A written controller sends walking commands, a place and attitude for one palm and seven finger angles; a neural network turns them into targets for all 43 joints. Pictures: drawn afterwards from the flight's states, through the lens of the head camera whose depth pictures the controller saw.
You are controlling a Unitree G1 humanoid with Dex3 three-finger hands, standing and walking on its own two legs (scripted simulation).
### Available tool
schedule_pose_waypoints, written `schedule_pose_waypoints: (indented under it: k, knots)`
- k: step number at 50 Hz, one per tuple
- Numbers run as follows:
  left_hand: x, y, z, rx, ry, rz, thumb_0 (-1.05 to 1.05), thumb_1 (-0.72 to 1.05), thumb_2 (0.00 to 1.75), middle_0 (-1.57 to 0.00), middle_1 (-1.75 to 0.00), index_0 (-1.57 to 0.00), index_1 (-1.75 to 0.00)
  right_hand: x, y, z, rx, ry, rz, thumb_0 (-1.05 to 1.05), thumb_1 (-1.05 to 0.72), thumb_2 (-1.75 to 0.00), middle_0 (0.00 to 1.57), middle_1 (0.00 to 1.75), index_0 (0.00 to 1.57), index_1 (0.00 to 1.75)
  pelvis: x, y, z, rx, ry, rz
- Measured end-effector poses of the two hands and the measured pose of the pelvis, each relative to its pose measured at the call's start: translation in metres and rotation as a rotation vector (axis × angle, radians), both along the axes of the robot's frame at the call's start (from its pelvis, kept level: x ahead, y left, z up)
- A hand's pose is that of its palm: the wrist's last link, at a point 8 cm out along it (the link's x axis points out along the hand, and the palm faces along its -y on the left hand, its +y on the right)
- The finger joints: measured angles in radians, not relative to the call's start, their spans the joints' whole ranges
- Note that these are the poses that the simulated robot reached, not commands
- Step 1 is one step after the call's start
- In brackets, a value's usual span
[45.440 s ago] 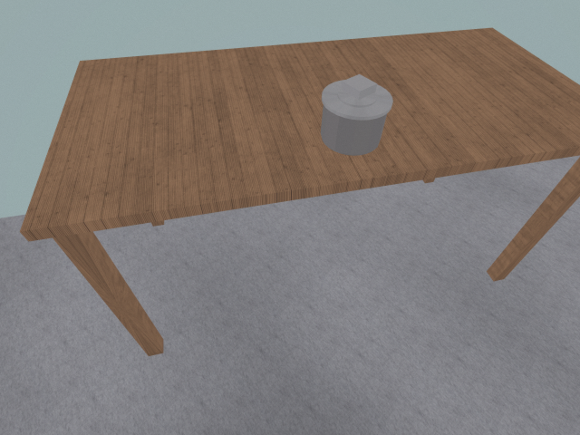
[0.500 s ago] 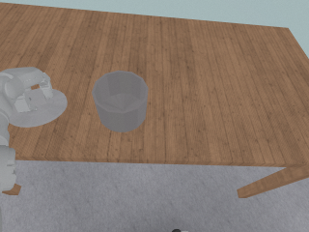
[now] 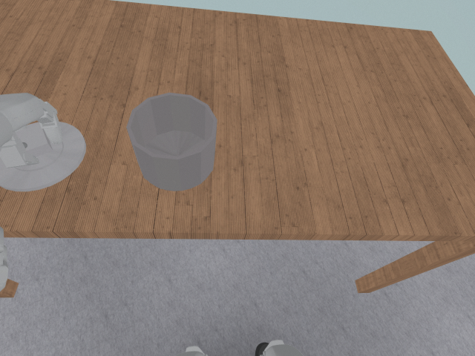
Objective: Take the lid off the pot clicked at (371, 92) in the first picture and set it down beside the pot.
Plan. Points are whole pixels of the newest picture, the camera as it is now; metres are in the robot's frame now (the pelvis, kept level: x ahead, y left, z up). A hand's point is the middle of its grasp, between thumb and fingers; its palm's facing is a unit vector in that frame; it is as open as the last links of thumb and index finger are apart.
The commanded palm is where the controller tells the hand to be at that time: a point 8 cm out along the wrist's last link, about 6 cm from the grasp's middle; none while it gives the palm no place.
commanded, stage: open the fingers wide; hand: left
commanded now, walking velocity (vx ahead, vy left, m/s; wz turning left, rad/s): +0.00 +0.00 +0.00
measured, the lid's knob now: (30, 142) +0.47 +0.34 +0.04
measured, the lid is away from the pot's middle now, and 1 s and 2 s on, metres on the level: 0.24 0.25 0.25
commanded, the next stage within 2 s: raise the empty hand in 1.02 s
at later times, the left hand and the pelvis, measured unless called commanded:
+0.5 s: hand (18, 153) +0.44 +0.33 +0.05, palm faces -0.46 -0.10 -0.88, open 8.1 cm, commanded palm +0.46 +0.32 +0.09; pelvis -0.01 +0.00 +0.00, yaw +0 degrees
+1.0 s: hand (16, 155) +0.44 +0.34 +0.05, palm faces -0.46 -0.10 -0.88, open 10.8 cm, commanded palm +0.47 +0.32 +0.09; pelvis +0.00 +0.01 +0.00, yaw +1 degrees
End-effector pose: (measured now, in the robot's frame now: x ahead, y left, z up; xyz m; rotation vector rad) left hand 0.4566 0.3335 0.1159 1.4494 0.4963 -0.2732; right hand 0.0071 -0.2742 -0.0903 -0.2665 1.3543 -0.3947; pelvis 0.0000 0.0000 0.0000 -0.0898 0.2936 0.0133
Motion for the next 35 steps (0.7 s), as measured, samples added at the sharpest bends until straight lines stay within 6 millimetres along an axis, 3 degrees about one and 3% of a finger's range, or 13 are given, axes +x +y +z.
schedule_pose_waypoints:
  k: [8,17,35]
  knots:
    - [-0.012,0.002,-0.003,0.008,-0.028,-0.003,0.02,0.19,0.87,-0.48,-0.89,-0.68,-0.95,-0.002,-0.001,-0.003,0.007,0.026,0.003,0.0,-0.91,-0.89,0.21,0.3,0.2,0.3,-0.006,-0.002,-0.002,-0.002,-0.005,0.007]
    - [-0.013,0.003,-0.003,0.016,-0.009,0.006,0.0,0.22,0.82,-0.45,-0.91,-0.64,-0.98,0.003,-0.001,-0.003,0.004,0.002,0.014,0.0,-0.91,-0.89,0.21,0.3,0.2,0.3,-0.008,-0.003,-0.003,-0.004,-0.006,0.009]
    - [-0.015,0.008,-0.005,0.01,-0.012,-0.003,0.0,0.17,0.63,-0.39,-0.98,-0.43,-0.97,0.008,0.006,-0.003,0.015,0.013,0.014,0.0,-0.91,-0.89,0.21,0.3,0.2,0.3,-0.003,0.003,-0.001,-0.008,-0.01,0.011]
